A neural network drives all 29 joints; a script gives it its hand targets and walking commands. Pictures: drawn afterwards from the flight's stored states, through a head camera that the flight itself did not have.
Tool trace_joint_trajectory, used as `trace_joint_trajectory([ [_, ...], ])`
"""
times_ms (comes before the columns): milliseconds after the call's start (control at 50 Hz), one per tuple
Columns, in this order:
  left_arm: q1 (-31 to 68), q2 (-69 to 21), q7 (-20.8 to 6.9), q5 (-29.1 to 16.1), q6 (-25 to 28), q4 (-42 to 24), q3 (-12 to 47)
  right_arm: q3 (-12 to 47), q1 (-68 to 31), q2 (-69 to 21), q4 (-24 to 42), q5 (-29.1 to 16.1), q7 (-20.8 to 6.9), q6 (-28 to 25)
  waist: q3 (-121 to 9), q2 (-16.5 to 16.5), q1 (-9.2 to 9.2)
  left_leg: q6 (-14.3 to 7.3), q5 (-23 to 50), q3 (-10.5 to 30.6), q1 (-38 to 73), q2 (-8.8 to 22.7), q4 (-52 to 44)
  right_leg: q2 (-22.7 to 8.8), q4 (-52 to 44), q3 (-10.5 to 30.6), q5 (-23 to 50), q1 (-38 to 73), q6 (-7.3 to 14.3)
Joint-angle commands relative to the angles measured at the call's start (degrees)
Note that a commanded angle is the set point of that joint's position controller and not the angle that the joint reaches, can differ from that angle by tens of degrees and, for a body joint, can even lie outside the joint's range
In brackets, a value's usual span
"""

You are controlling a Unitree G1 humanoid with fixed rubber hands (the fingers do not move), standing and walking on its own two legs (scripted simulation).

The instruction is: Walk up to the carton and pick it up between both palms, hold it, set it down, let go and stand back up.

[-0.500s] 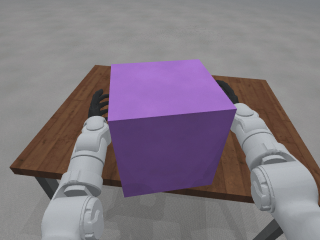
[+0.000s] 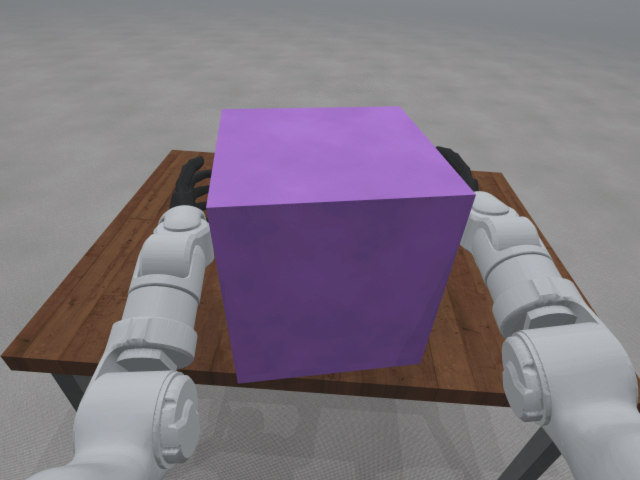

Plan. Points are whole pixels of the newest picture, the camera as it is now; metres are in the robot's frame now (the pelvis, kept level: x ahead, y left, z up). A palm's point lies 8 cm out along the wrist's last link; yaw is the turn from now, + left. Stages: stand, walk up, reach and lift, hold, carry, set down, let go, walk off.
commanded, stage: reach and lift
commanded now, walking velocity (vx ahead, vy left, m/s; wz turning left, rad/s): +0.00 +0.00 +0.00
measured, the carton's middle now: (322, 238) +0.42 +0.03 +0.15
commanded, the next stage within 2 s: hold in 1.24 s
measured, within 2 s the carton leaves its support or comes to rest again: neither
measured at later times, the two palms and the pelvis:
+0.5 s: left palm (182, 187) +0.39 +0.20 +0.24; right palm (473, 192) +0.40 -0.15 +0.25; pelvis +0.00 +0.01 +0.00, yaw +0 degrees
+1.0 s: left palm (170, 167) +0.38 +0.20 +0.27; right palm (474, 171) +0.40 -0.14 +0.28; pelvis +0.00 +0.01 +0.00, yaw +0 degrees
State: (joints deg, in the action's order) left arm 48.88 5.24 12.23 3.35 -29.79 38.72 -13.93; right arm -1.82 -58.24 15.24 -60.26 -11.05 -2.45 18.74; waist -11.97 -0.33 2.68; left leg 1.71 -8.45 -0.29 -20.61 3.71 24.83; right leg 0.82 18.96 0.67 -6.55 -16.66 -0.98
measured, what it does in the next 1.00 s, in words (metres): stands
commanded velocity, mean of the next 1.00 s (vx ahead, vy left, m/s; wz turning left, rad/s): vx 0.00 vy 0.00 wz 0.00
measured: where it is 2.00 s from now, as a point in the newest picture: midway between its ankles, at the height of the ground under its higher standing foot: outside the picture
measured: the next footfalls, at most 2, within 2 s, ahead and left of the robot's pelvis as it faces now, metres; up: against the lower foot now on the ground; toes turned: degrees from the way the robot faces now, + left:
none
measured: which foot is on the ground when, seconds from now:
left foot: down 0.00-1.00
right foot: down 0.00-1.00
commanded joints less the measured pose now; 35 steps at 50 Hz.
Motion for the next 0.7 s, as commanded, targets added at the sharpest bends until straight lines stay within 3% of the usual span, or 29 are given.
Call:
trace_joint_trajectory([
  [0, 57.5, -40.1, -11.5, -13.1, 2.9, -23.7, 26.6, 7.0, -48.0, -41.4, 24.6, -7.2, -2.7, -2.1, -30.6, 3.4, -8.26, 1.4, 7.4, 0.7, 15.7, -6.7, -4.8, 3.5, -2.6, -1.2, 10.2, 13.6, -0.9],
  [40, 58.6, -39.6, -12.0, -13.8, 2.3, -23.9, 27.1, 6.5, -48.9, -41.2, 25.5, -7.3, -2.1, -1.4, -29.9, 3.5, -9.63, 1.5, 6.2, 0.9, 15.2, -6.9, -4.7, 3.4, -2.9, -1.0, 9.0, 13.4, -0.8],
  [80, 59.0, -39.5, -12.4, -14.1, 1.9, -24.0, 27.2, 6.6, -49.3, -41.6, 25.8, -7.6, -1.8, -0.7, -30.2, 3.7, -9.77, 1.5, 6.3, 0.9, 15.5, -6.8, -4.7, 3.3, -2.9, -0.9, 9.4, 13.4, -0.8],
  [140, 58.6, -37.8, -13.3, -13.3, 0.9, -21.1, 25.2, 7.0, -51.0, -41.8, 26.2, -8.3, -1.2, 0.4, -28.1, 2.7, -9.04, 0.8, 3.9, 0.8, 13.6, -7.0, -5.3, 3.2, -3.4, -0.3, 7.2, 13.5, -1.0],
  [320, 60.3, -38.1, -13.8, -14.4, -1.3, -22.0, 25.5, 7.8, -54.9, -40.6, 30.7, -10.9, -0.8, 2.6, -30.9, 3.7, -9.96, 0.9, 4.1, 1.7, 15.3, -6.7, -4.9, 3.6, -3.2, -0.1, 7.5, 13.0, -0.1],
  [360, 60.3, -36.8, -13.9, -13.7, -1.8, -21.2, 24.0, 8.4, -55.7, -41.3, 30.3, -11.5, -0.6, 3.3, -30.4, 2.9, -8.99, 0.3, 3.7, 1.6, 15.1, -6.8, -5.0, 3.5, -3.4, 0.1, 6.9, 13.3, -0.3],
  [380, 60.4, -36.9, -14.1, -14.0, -1.9, -20.5, 24.1, 7.9, -55.4, -40.8, 30.1, -11.3, -0.4, 3.6, -29.5, 2.6, -9.73, 0.3, 2.8, 1.6, 14.9, -6.7, -5.4, 3.5, -3.6, 0.1, 6.3, 12.8, -0.3],
  [480, 60.4, -36.9, -14.4, -15.1, -3.0, -21.9, 25.2, 8.8, -57.0, -41.1, 33.2, -13.1, 0.6, 4.9, -31.8, 3.3, -10.32, 0.6, 5.1, 1.8, 15.8, -6.9, -4.5, 3.5, -3.4, 0.4, 8.9, 14.4, -0.2],
  [520, 61.0, -36.1, -14.6, -14.8, -3.3, -21.4, 24.0, 9.2, -57.2, -41.6, 33.2, -14.0, 1.0, 5.9, -31.7, 2.2, -10.01, 0.3, 5.6, 1.7, 15.4, -7.0, -4.4, 3.5, -3.2, 0.8, 9.9, 15.3, -0.5],
  [560, 62.3, -35.8, -14.5, -14.7, -3.6, -23.1, 23.7, 10.0, -58.7, -42.0, 33.8, -14.9, 1.2, 6.4, -32.6, 2.5, -9.40, 0.1, 5.2, 1.9, 15.8, -6.9, -4.5, 3.6, -3.1, 0.8, 9.1, 15.1, -0.4],
  [600, 63.1, -35.4, -14.7, -15.4, -3.9, -23.9, 24.4, 9.5, -57.0, -41.8, 32.6, -15.1, 1.5, 7.4, -31.5, 3.6, -10.50, 0.7, 5.3, 2.1, 15.8, -6.8, -4.5, 3.5, -3.1, 1.0, 9.7, 15.0, -0.1],
  [620, 62.9, -34.7, -14.8, -15.1, -4.1, -23.5, 23.6, 10.2, -58.0, -42.5, 34.0, -15.5, 1.6, 7.5, -32.3, 2.7, -9.52, 0.3, 5.3, 1.7, 15.4, -7.0, -4.4, 3.4, -3.1, 1.1, 9.6, 15.6, -0.3],
  [640, 63.7, -35.5, -14.6, -16.0, -4.3, -25.4, 24.7, 10.2, -58.3, -42.3, 34.5, -15.8, 1.5, 7.7, -33.5, 3.4, -9.79, 0.8, 6.6, 1.9, 16.2, -6.8, -4.2, 3.8, -2.8, 0.9, 10.1, 15.2, -0.1],
  [680, 64.2, -35.7, -14.5, -16.2, -4.7, -23.7, 24.6, 9.4, -58.6, -41.6, 33.7, -15.8, 1.5, 8.4, -31.9, 4.0, -10.05, 0.9, 5.2, 2.2, 15.7, -6.6, -4.4, 3.7, -3.0, 0.8, 8.4, 13.9, 0.1],
])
